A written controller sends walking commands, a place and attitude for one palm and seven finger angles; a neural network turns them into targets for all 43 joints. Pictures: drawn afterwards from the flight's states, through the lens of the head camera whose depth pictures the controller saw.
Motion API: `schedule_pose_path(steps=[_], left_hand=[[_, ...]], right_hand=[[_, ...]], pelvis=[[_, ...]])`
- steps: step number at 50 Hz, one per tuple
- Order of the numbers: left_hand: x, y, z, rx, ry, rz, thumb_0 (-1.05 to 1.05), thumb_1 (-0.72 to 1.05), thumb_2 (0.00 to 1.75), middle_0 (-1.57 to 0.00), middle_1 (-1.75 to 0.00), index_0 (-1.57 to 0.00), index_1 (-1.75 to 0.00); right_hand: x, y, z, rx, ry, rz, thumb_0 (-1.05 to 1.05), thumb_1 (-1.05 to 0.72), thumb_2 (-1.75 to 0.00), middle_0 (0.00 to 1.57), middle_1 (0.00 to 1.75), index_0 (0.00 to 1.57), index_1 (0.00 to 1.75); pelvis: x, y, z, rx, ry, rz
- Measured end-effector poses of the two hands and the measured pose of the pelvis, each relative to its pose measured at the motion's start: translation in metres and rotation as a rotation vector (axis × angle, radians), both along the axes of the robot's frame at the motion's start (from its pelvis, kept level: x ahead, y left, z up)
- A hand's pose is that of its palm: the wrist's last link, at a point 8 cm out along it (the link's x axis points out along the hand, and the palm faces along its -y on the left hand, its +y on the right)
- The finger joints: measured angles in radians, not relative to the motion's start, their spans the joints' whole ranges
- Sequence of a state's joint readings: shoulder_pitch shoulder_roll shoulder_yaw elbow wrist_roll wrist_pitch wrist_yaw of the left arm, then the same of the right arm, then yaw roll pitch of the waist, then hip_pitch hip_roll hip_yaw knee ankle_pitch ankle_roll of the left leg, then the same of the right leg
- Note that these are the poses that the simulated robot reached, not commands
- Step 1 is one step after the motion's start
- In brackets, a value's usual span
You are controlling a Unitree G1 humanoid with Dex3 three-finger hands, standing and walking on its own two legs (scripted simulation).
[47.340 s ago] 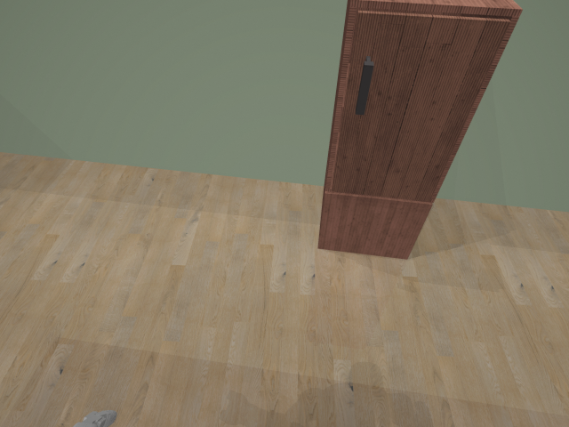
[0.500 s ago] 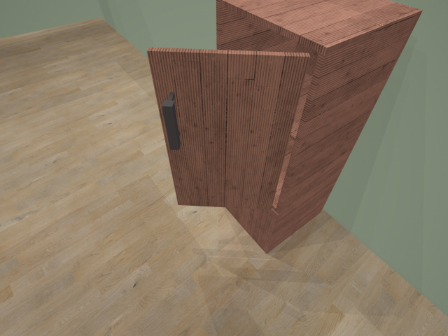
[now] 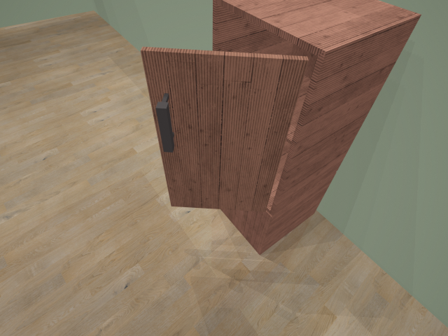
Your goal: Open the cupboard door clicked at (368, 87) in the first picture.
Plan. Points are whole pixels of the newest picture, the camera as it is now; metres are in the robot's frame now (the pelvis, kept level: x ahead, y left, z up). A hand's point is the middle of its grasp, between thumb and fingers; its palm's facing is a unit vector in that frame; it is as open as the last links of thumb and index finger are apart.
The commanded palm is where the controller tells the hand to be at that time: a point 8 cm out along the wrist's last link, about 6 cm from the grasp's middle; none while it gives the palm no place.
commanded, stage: come to a stop and stand still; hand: left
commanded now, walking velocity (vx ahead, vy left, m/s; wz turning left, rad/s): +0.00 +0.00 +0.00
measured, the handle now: (167, 123) +0.58 +0.19 +0.04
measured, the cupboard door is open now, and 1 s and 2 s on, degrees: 50 50 50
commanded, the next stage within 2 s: look again from close up in 0.70 s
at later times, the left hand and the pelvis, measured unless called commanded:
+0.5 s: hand out of the picture +0.00 +0.18 -0.17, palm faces +0.00 -0.97 -0.24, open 7.3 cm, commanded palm none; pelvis -0.01 +0.00 +0.00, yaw +0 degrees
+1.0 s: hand out of the picture +0.00 +0.16 -0.18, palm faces +0.00 -0.98 -0.20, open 7.3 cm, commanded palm none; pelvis -0.01 -0.02 +0.00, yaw +0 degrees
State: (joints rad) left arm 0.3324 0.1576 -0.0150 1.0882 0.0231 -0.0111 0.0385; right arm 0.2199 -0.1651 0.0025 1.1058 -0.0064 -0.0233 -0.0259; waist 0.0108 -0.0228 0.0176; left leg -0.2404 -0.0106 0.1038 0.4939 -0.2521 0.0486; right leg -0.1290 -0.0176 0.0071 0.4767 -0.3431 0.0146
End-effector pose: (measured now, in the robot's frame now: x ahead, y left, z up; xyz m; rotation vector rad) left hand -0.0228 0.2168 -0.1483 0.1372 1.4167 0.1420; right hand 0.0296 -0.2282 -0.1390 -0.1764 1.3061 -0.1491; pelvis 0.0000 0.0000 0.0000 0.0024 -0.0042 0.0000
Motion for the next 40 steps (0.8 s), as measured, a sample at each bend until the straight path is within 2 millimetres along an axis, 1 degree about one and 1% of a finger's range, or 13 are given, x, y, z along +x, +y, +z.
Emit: schedule_pose_path(steps=[5,12,20,27,34,40], left_hand=[[-0.004,-0.005,0.000,-0.003,0.014,0.000,0.01,0.91,0.90,-0.20,-0.30,-0.20,-0.30],[-0.002,-0.007,0.000,0.008,-0.009,-0.010,0.01,0.91,0.90,-0.20,-0.30,-0.20,-0.30],[0.012,0.004,0.005,0.040,-0.061,-0.022,0.01,0.91,0.90,-0.20,-0.30,-0.20,-0.30],[0.024,0.010,0.010,0.059,-0.086,-0.039,0.01,0.91,0.90,-0.20,-0.30,-0.20,-0.30],[0.025,0.005,0.009,0.050,-0.075,-0.043,0.01,0.91,0.90,-0.20,-0.30,-0.20,-0.30],[0.021,-0.002,0.006,0.032,-0.056,-0.038,0.01,0.91,0.90,-0.20,-0.30,-0.20,-0.30]], right_hand=[[-0.003,-0.003,0.000,0.001,0.011,-0.006,0.01,-0.92,-0.90,0.20,0.30,0.20,0.30],[-0.008,-0.006,-0.001,0.004,0.012,-0.003,0.01,-0.92,-0.90,0.20,0.30,0.20,0.30],[-0.016,0.001,-0.012,0.027,-0.005,0.000,0.01,-0.93,-0.90,0.20,0.30,0.20,0.30],[-0.025,0.002,-0.012,0.043,0.010,-0.008,0.01,-0.94,-0.90,0.20,0.30,0.20,0.30],[-0.030,-0.002,-0.008,0.040,0.036,-0.010,0.01,-0.92,-0.90,0.20,0.30,0.20,0.30],[-0.027,-0.008,-0.005,0.025,0.042,-0.011,0.01,-0.92,-0.90,0.20,0.30,0.20,0.30]], pelvis=[[0.000,-0.003,0.001,0.001,-0.004,-0.002],[-0.005,-0.004,-0.001,-0.017,0.000,0.005],[-0.009,0.001,-0.005,-0.012,-0.011,0.011],[-0.010,-0.001,-0.003,0.004,-0.012,0.001],[-0.010,-0.007,-0.001,0.010,-0.005,-0.004],[-0.008,-0.011,0.000,0.009,-0.005,-0.006]])
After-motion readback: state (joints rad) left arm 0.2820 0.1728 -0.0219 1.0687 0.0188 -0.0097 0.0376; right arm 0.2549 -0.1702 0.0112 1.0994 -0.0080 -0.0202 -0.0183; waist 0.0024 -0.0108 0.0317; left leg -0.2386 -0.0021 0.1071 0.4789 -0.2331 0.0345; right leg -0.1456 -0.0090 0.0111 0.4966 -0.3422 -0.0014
